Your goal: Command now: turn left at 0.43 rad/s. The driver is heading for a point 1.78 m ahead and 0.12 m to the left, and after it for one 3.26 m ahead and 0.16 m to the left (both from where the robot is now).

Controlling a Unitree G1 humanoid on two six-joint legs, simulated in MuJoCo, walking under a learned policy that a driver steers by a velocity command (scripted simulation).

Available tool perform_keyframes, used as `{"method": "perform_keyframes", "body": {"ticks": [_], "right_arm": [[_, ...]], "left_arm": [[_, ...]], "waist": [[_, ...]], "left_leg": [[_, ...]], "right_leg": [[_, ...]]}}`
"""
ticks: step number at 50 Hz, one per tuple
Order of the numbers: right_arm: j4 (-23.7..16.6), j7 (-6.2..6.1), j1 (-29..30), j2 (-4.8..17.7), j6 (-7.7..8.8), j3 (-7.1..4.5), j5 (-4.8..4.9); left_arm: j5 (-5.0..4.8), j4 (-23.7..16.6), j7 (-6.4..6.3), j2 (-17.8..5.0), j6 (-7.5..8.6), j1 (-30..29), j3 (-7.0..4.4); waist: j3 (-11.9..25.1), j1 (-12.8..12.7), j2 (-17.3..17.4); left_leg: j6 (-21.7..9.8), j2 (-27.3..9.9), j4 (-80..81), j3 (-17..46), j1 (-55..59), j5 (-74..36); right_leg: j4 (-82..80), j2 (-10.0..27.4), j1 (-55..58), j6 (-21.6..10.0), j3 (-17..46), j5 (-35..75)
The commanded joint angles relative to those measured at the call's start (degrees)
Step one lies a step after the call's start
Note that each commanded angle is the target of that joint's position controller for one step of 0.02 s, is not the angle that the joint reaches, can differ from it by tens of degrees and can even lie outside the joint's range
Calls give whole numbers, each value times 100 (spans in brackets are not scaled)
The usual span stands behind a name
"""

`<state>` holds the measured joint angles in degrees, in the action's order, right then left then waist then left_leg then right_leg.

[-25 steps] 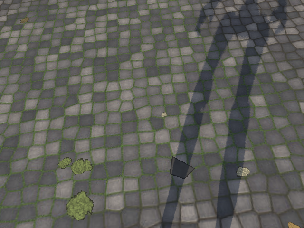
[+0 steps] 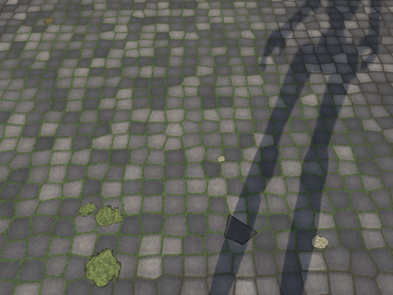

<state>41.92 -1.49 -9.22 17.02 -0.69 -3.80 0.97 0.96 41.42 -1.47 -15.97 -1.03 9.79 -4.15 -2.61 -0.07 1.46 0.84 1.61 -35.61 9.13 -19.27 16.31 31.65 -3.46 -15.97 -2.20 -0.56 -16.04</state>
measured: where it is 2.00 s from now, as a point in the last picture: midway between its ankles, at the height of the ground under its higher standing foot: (203, 258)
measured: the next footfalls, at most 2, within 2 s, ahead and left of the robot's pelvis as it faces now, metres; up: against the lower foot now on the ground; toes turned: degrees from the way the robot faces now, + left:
left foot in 0.28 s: +0.02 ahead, +0.16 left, +0.00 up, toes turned +11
right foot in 0.86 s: +0.04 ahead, -0.05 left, +0.00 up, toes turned +2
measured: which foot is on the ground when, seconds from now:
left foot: up 0.00-0.26, down 0.28-0.86, up 0.88-1.00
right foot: down 0.00-0.28, up 0.30-0.84, down 0.86-1.00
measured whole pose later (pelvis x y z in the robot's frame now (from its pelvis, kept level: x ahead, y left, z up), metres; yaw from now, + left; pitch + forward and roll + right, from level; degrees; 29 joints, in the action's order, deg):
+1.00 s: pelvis +0.07 +0.04 +0.01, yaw -1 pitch +2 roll +2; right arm 41.0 1.8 -10.1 19.1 4.3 -4.6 0.2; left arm -1.2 44.3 0.5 -15.8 2.6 21.3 -3.2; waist -0.1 -1.1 2.0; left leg -0.1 -0.2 -57.3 -0.7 -27.8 20.3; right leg 22.8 -1.5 -6.5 -3.3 2.2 -18.2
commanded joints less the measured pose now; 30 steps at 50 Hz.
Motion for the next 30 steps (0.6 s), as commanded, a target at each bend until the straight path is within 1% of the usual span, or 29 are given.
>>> {"method": "perform_keyframes", "body": {"ticks": [1, 2, 3, 4, 5, 6, 7, 8, 10, 11, 12, 13, 14, 15, 16, 17, 18, 19, 20, 21, 22, 23, 24, 25, 26, 27, 28, 30], "right_arm": [[-592, 14, 121, 621, 16, -170, -11], [-625, 40, 212, 799, -5, -246, -12], [-596, 56, 151, 837, -49, -298, 25], [-561, 64, 75, 696, -101, -263, 49], [-573, 69, 149, 558, -135, -206, 47], [-609, 91, 212, 457, -149, -156, 40], [-663, 133, 245, 389, -150, -113, 40], [-735, 183, 289, 357, -145, -84, 51], [-824, 257, 265, 475, -146, -109, 78], [-822, 286, 151, 530, -156, -138, 77], [-770, 300, -59, 548, -169, -169, 58], [-690, 269, -291, 637, -185, -229, 23], [-689, 201, -491, 977, -186, -346, 6], [-920, 102, -545, 1739, -166, -476, -57], [-1008, 189, -703, 1583, -30, -413, -297], [-980, 221, -486, 1443, 84, -363, -308], [-962, 190, -188, 1275, 131, -333, -182], [-995, 143, 83, 996, 117, -237, -89], [-1008, 101, 254, 835, 101, -156, -65], [-993, 73, 276, 672, 102, -78, -109], [-951, 53, 280, 476, 123, -1, -160], [-895, 42, 276, 320, 146, 62, -198], [-825, 34, 261, 229, 160, 99, -224], [-748, 27, 239, 192, 167, 117, -244], [-686, 24, 211, 248, 166, 106, -268], [-626, 28, 173, 351, 158, 79, -293], [-572, 39, 148, 461, 147, 50, -307], [-505, 45, 145, 690, 103, -29, -259]], "left_arm": [[35, -420, -38, -855, 92, 83, -241], [63, -492, -74, -790, 139, 118, -199], [43, -534, -106, -770, 172, -8, -178], [-21, -546, -116, -810, 183, -221, -191], [-55, -526, -122, -887, 178, -290, -217], [-56, -499, -125, -944, 145, -281, -235], [-55, -485, -123, -972, 99, -279, -249], [-61, -481, -117, -999, 59, -263, -264], [-118, -431, -98, -1094, 10, -123, -302], [-166, -411, -87, -1130, -4, -97, -312], [-232, -402, -79, -1133, -10, -141, -311], [-269, -333, -63, -1016, 11, -3, -283], [-167, -233, -22, -782, 39, 289, -228], [187, -515, 21, -413, 51, 246, -86], [56, -713, -31, -714, 99, -450, -161], [-106, -717, -69, -850, 78, -592, -213], [-103, -641, -116, -873, 49, -492, -238], [-66, -466, -161, -891, 9, -314, -257], [-50, -369, -162, -880, -20, -114, -260], [-69, -284, -138, -809, -28, 31, -243], [-100, -214, -112, -705, -32, 133, -212], [-127, -163, -92, -601, -37, 162, -172], [-135, -143, -72, -488, -39, 124, -119], [-126, -139, -45, -389, -39, 44, -64], [-124, -157, -20, -356, -38, -59, -28], [-131, -185, -1, -406, -38, -147, -20], [-148, -206, 9, -513, -37, -187, -35], [-192, -262, 7, -734, -32, -223, -82]], "waist": [[568, -50, -1374], [565, -140, -1102], [540, -39, -659], [437, 66, -479], [362, 30, -531], [364, -30, -624], [440, -66, -740], [544, -107, -877], [731, -162, -1053], [786, -107, -1053], [817, 27, -1007], [834, 93, -863], [787, 77, -60], [758, -105, 1771], [1207, 477, 1154], [887, 330, 669], [668, 141, 488], [682, 23, 362], [734, -90, 433], [844, -146, 500], [942, -168, 490], [954, -162, 475], [901, -131, 471], [832, -72, 501], [735, 8, 568], [623, 89, 616], [506, 145, 634], [267, 207, 610]], "left_leg": [[-25, 22, -1514, -446, -1206, 1260], [74, -146, -2659, -386, -1479, 1900], [131, -255, -3214, -297, -1572, 1860], [168, -406, -3048, -303, -1606, 1571], [207, -481, -2752, -440, -1599, 1252], [255, -490, -2447, -626, -1441, 1061], [274, -476, -2067, -799, -1140, 935], [261, -449, -1641, -935, -822, 850], [208, -340, -907, -1144, -417, 656], [142, -265, -453, -1264, -193, 384], [29, -145, 188, -1420, 186, -113], [-137, 14, 742, -1416, 712, -517], [-418, -369, 1189, -619, 1499, -1651], [-1344, -2100, 1207, 1827, 2222, -4026], [-2208, -2490, 1512, 2389, 1759, -3661], [-2028, -2160, 1593, 1904, 1561, -3024], [-1681, -1811, 1583, 1506, 1393, -2467], [-1434, -1629, 1536, 1166, 1344, -2285], [-1354, -1465, 1546, 856, 1111, -2468], [-1325, -1357, 1567, 636, 994, -2605], [-1311, -1287, 1586, 427, 984, -2630], [-1284, -1217, 1614, 239, 975, -2538], [-1235, -1153, 1653, 101, 978, -2310], [-1189, -1112, 1694, 9, 956, -2023], [-1188, -1124, 1759, -6, 889, -1730], [-1228, -1183, 1829, 49, 826, -1447], [-1283, -1257, 1875, 140, 787, -1192], [-1407, -1438, 1854, 365, 837, -964]], "right_leg": [[-1306, 2342, 1011, -1337, 2366, 1675], [-1353, 2724, 995, -1682, 2579, 2398], [-1290, 2693, 945, -1666, 2302, 2645], [-1276, 2437, 899, -1421, 1810, 2492], [-1290, 2206, 905, -1245, 1413, 2451], [-1270, 2013, 881, -1151, 1055, 2515], [-1214, 1857, 827, -1083, 730, 2575], [-1159, 1793, 800, -1044, 492, 2655], [-989, 1882, 944, -995, 337, 2728], [-843, 1929, 971, -924, 281, 2615], [-608, 1912, 858, -771, 152, 2363], [-218, 1779, 566, -497, -53, 1835], [769, 1435, -275, -9, -531, 769], [2677, 614, -2090, 624, -758, -2343], [3606, 337, -2345, 645, 285, -2528], [3882, 451, -2453, 577, 460, -2035], [3739, 545, -2507, 536, 503, -1469], [3636, 649, -2419, 571, 521, -1085], [3634, 637, -2078, 631, 457, -760], [3669, 604, -1764, 674, 392, -497], [3515, 633, -1532, 707, 387, -294], [3175, 676, -1338, 732, 386, -163], [2651, 738, -1175, 747, 397, -68], [2118, 792, -952, 751, 405, -22], [1701, 810, -730, 747, 381, -57], [1407, 808, -567, 734, 342, -166], [1220, 788, -485, 718, 293, -323], [1080, 723, -618, 667, 219, -678]]}}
